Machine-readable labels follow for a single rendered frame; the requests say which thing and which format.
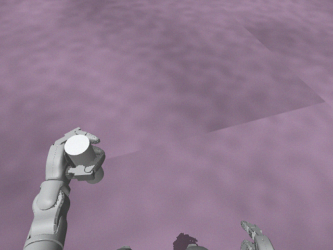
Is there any left robot arm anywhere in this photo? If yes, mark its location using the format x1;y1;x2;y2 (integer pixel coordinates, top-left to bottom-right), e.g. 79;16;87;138
23;179;71;250

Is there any right robot hand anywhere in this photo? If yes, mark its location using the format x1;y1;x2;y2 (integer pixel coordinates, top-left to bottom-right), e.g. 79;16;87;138
241;221;274;250

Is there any left robot hand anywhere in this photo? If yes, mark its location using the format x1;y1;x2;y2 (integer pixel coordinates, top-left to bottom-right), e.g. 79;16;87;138
45;127;106;185

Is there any can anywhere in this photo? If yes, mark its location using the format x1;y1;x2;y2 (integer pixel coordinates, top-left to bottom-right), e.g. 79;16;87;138
64;134;104;184

